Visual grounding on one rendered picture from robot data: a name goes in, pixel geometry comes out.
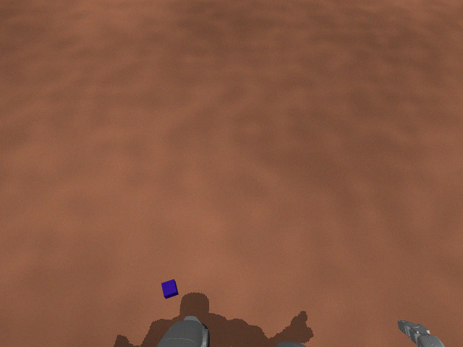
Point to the cube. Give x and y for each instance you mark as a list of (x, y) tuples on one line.
[(169, 289)]

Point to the right robot hand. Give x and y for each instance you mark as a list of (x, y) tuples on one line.
[(419, 334)]

